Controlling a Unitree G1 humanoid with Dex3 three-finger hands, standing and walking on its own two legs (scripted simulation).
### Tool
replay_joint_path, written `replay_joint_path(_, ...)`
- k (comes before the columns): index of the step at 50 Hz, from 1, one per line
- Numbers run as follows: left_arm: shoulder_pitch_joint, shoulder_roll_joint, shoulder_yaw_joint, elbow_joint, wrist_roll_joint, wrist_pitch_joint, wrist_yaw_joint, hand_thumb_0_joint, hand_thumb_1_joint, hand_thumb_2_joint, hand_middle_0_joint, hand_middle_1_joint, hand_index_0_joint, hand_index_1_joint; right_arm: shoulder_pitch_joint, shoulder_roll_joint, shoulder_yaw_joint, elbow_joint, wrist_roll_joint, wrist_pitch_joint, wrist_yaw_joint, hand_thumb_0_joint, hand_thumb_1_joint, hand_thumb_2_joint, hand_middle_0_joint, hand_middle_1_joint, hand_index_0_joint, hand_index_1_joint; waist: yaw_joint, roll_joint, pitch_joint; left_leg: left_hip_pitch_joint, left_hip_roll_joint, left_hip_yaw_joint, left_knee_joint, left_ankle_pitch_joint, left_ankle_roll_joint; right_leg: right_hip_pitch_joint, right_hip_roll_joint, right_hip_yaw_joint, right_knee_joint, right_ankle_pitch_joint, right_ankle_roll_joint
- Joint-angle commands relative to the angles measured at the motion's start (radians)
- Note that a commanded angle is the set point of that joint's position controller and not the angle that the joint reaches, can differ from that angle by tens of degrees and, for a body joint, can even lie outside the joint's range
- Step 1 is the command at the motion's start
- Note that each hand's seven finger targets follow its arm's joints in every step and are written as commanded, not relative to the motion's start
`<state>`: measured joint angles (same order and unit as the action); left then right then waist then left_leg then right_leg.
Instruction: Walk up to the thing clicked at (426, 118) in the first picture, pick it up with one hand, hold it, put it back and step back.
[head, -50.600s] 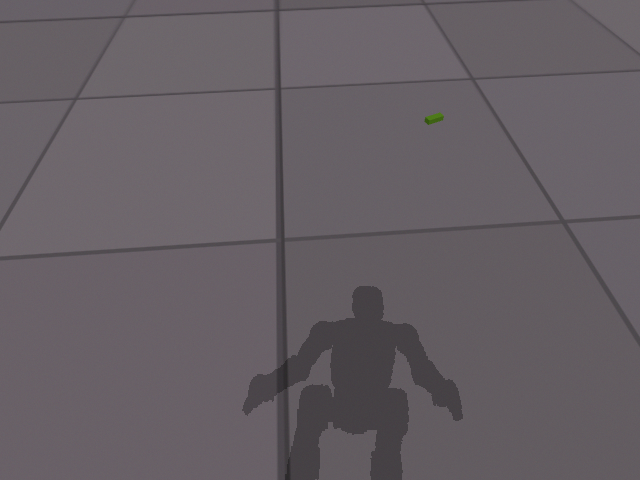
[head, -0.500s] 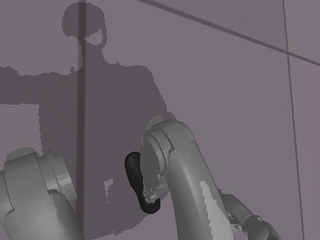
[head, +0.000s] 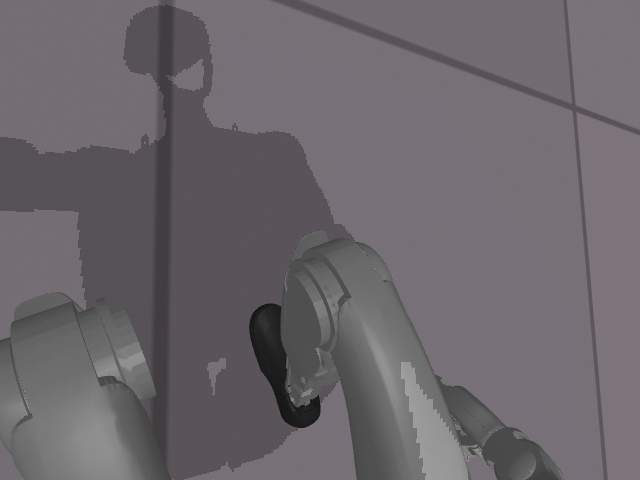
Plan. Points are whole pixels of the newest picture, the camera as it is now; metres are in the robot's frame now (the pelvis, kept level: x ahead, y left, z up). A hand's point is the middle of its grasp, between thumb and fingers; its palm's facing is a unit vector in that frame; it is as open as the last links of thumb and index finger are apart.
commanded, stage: close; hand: left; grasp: from above
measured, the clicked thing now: out of the picture +0.41 +0.43 -0.29
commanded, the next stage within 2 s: settle in 1.16 s
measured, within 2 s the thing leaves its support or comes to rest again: rests again in 1.66 s
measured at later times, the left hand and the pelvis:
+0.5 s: hand out of the picture +0.40 +0.42 -0.24, palm faces -0.43 -0.19 -0.88, open 9.8 cm; pelvis +0.00 +0.00 +0.00, yaw +0 degrees
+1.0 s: hand out of the picture +0.40 +0.42 -0.24, palm faces -0.42 -0.19 -0.89, open 7.2 cm; pelvis +0.00 +0.00 +0.00, yaw +0 degrees
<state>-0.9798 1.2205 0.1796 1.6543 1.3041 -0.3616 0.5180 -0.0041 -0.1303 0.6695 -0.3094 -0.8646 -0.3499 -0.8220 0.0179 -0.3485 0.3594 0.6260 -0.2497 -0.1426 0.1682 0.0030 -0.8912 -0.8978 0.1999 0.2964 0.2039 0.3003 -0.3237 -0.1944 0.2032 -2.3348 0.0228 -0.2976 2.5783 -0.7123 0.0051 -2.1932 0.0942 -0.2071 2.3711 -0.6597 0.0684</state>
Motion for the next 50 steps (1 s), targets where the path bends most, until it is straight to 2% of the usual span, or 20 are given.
replay_joint_path(1,-0.215,0.314,0.023,-0.146,-0.019,-0.009,0.038,0.000,-0.063,0.623,-0.363,-0.804,-0.402,-0.763,0.148,-0.342,-0.104,0.012,0.000,0.005,-0.016,0.000,-0.887,-0.896,0.199,0.300,0.199,0.300,-0.030,0.616,-0.632,0.517,0.052,0.095,-0.280,0.227,-0.004,0.286,0.024,-0.087,-0.177,0.222,-0.084)
replay_joint_path(4,-0.194,0.293,0.018,-0.127,-0.019,-0.005,0.038,0.000,-0.028,0.594,-0.378,-0.786,-0.421,-0.741,0.164,-0.346,-0.105,0.009,-0.001,0.004,-0.013,0.000,-0.884,-0.895,0.200,0.300,0.200,0.300,-0.044,0.584,-0.608,0.508,0.051,0.089,-0.280,0.238,-0.002,0.275,0.022,-0.095,-0.170,0.226,-0.078)
replay_joint_path(8,-0.212,0.313,0.028,-0.139,-0.026,-0.010,0.040,0.000,0.023,0.566,-0.421,-0.764,-0.465,-0.718,0.153,-0.348,-0.104,0.014,-0.002,0.003,-0.015,0.000,-0.886,-0.896,0.200,0.300,0.200,0.300,-0.031,0.608,-0.624,0.531,0.052,0.082,-0.291,0.244,-0.009,0.269,0.019,-0.097,-0.166,0.229,-0.081)
replay_joint_path(11,-0.169,0.277,0.003,-0.090,-0.006,-0.002,0.033,0.000,0.050,0.571,-0.441,-0.769,-0.485,-0.722,0.159,-0.339,-0.103,0.011,-0.004,0.002,-0.011,0.000,-0.886,-0.896,0.200,0.300,0.200,0.300,-0.040,0.606,-0.603,0.540,0.054,0.083,-0.287,0.252,-0.007,0.258,0.024,-0.096,-0.168,0.225,-0.081)
replay_joint_path(14,-0.216,0.306,0.026,-0.153,-0.023,-0.009,0.041,0.000,0.081,0.526,-0.465,-0.726,-0.510,-0.678,0.167,-0.350,-0.105,0.014,-0.001,0.003,-0.012,0.000,-0.885,-0.896,0.200,0.300,0.200,0.300,-0.038,0.605,-0.627,0.540,0.051,0.085,-0.287,0.276,-0.006,0.284,0.020,-0.094,-0.169,0.252,-0.079)
replay_joint_path(18,-0.164,0.291,0.022,-0.084,-0.018,-0.008,0.038,0.000,0.150,0.506,-0.505,-0.722,-0.556,-0.667,0.144,-0.338,-0.092,0.005,-0.004,0.004,-0.009,0.000,-0.882,-0.894,0.200,0.300,0.200,0.300,-0.036,0.589,-0.609,0.521,0.055,0.074,-0.285,0.255,-0.008,0.260,0.021,-0.102,-0.157,0.230,-0.080)
replay_joint_path(21,-0.207,0.305,0.020,-0.151,-0.008,-0.009,0.040,0.000,0.184,0.498,-0.548,-0.696,-0.594,-0.647,0.163,-0.345,-0.104,0.005,-0.008,0.002,-0.009,0.000,-0.885,-0.896,0.200,0.300,0.199,0.300,-0.036,0.616,-0.623,0.538,0.052,0.086,-0.291,0.256,-0.007,0.283,0.022,-0.092,-0.169,0.236,-0.082)
replay_joint_path(24,-0.174,0.318,0.040,-0.123,-0.018,-0.008,0.039,0.000,0.196,0.486,-0.555,-0.675,-0.601,-0.627,0.165,-0.353,-0.103,0.006,-0.002,-0.001,-0.006,0.000,-0.885,-0.896,0.200,0.300,0.199,0.300,-0.035,0.597,-0.610,0.526,0.052,0.082,-0.279,0.269,-0.007,0.272,0.018,-0.095,-0.163,0.239,-0.080)
replay_joint_path(25,-0.168,0.304,0.025,-0.118,-0.006,-0.007,0.035,0.000,0.222,0.465,-0.566,-0.672,-0.616,-0.619,0.172,-0.345,-0.102,0.004,-0.006,-0.002,-0.006,0.000,-0.884,-0.895,0.200,0.300,0.199,0.300,-0.041,0.601,-0.614,0.535,0.053,0.087,-0.279,0.274,-0.004,0.283,0.022,-0.092,-0.169,0.243,-0.078)
replay_joint_path(27,-0.185,0.315,0.042,-0.138,-0.020,-0.011,0.036,0.000,0.255,0.441,-0.590,-0.658,-0.643,-0.602,0.171,-0.349,-0.108,0.008,-0.005,0.000,-0.008,0.000,-0.884,-0.895,0.200,0.300,0.200,0.300,-0.034,0.605,-0.615,0.532,0.053,0.082,-0.292,0.257,-0.007,0.272,0.020,-0.095,-0.165,0.229,-0.080)
replay_joint_path(31,-0.179,0.308,0.033,-0.128,-0.021,-0.014,0.030,0.000,0.309,0.453,-0.630,-0.657,-0.682,-0.602,0.160,-0.353,-0.107,0.008,-0.008,0.003,-0.008,0.000,-0.883,-0.895,0.200,0.300,0.199,0.300,-0.032,0.602,-0.623,0.534,0.054,0.077,-0.291,0.256,-0.009,0.273,0.020,-0.101,-0.162,0.231,-0.079)
replay_joint_path(33,-0.157,0.282,0.011,-0.096,-0.013,-0.007,0.023,0.000,0.343,0.452,-0.653,-0.658,-0.707,-0.601,0.163,-0.337,-0.101,0.002,-0.002,-0.001,-0.006,0.000,-0.884,-0.894,0.200,0.300,0.200,0.300,-0.041,0.577,-0.595,0.502,0.051,0.088,-0.277,0.239,-0.001,0.271,0.022,-0.090,-0.172,0.221,-0.078)
replay_joint_path(37,-0.174,0.304,0.034,-0.126,-0.030,-0.018,0.031,0.000,0.362,0.420,-0.671,-0.631,-0.726,-0.573,0.167,-0.350,-0.105,0.014,-0.005,0.001,-0.010,0.000,-0.884,-0.895,0.200,0.300,0.199,0.300,-0.025,0.584,-0.629,0.525,0.050,0.085,-0.280,0.263,-0.003,0.291,0.021,-0.097,-0.171,0.239,-0.078)
replay_joint_path(41,-0.156,0.293,0.025,-0.095,-0.011,-0.016,0.035,0.000,0.404,0.413,-0.702,-0.621,-0.757,-0.562,0.162,-0.338,-0.097,0.011,-0.006,0.002,-0.006,0.000,-0.884,-0.894,0.200,0.300,0.199,0.300,-0.033,0.598,-0.617,0.537,0.053,0.078,-0.285,0.262,-0.007,0.272,0.023,-0.096,-0.165,0.229,-0.081)
replay_joint_path(42,-0.189,0.304,0.038,-0.142,-0.022,-0.022,0.041,0.000,0.436,0.409,-0.724,-0.616,-0.780,-0.557,0.162,-0.350,-0.106,0.015,-0.007,0.004,-0.006,0.000,-0.884,-0.895,0.200,0.300,0.199,0.300,-0.033,0.596,-0.625,0.530,0.052,0.079,-0.286,0.258,-0.007,0.271,0.021,-0.100,-0.163,0.232,-0.079)
replay_joint_path(43,-0.167,0.316,0.041,-0.124,-0.007,-0.017,0.042,0.000,0.441,0.425,-0.733,-0.621,-0.787,-0.565,0.160,-0.338,-0.100,0.009,-0.004,0.001,-0.006,0.000,-0.885,-0.895,0.200,0.300,0.199,0.300,-0.024,0.609,-0.627,0.535,0.052,0.084,-0.286,0.251,-0.007,0.278,0.021,-0.092,-0.163,0.224,-0.082)
replay_joint_path(44,-0.202,0.309,0.031,-0.174,-0.011,-0.019,0.041,0.000,0.459,0.412,-0.743,-0.615,-0.799,-0.556,0.156,-0.347,-0.112,0.008,-0.003,-0.001,-0.007,0.000,-0.884,-0.895,0.200,0.300,0.199,0.300,-0.024,0.611,-0.632,0.536,0.051,0.092,-0.279,0.255,-0.006,0.271,0.020,-0.090,-0.164,0.232,-0.081)
replay_joint_path(45,-0.199,0.317,0.048,-0.167,-0.013,-0.017,0.051,0.000,0.467,0.407,-0.756,-0.601,-0.810,-0.544,0.155,-0.342,-0.107,0.015,-0.008,-0.001,-0.007,0.000,-0.884,-0.895,0.200,0.300,0.199,0.300,-0.019,0.630,-0.640,0.538,0.050,0.096,-0.286,0.259,-0.008,0.291,0.023,-0.090,-0.170,0.236,-0.083)
replay_joint_path(48,-0.155,0.283,0.034,-0.097,-0.012,-0.006,0.052,0.000,0.502,0.383,-0.771,-0.587,-0.829,-0.526,0.155,-0.341,-0.110,0.026,-0.006,-0.002,-0.005,0.000,-0.883,-0.894,0.200,0.300,0.199,0.300,-0.029,0.597,-0.618,0.529,0.054,0.089,-0.274,0.266,-0.006,0.264,0.023,-0.096,-0.162,0.236,-0.080)
replay_joint_path(50,-0.197,0.293,0.036,-0.144,-0.017,-0.011,0.056,0.000,0.539,0.395,-0.801,-0.590,-0.858,-0.530,0.161,-0.345,-0.110,0.021,-0.009,-0.002,-0.007,0.000,-0.883,-0.894,0.200,0.300,0.199,0.300,-0.032,0.597,-0.623,0.514,0.050,0.094,-0.279,0.257,-0.004,0.286,0.022,-0.093,-0.173,0.239,-0.080)
